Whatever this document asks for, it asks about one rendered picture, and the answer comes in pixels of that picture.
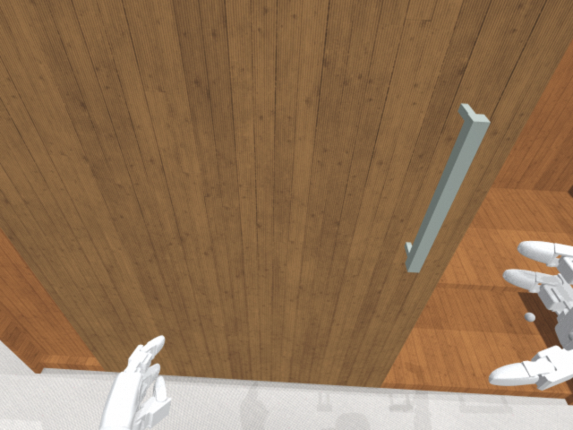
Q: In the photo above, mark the robot right hand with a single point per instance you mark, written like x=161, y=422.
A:
x=553, y=365

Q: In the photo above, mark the handle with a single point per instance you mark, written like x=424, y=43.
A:
x=460, y=159

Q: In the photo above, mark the wardrobe door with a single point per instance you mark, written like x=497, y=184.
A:
x=242, y=176
x=27, y=304

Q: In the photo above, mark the robot left hand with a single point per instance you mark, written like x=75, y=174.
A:
x=129, y=389

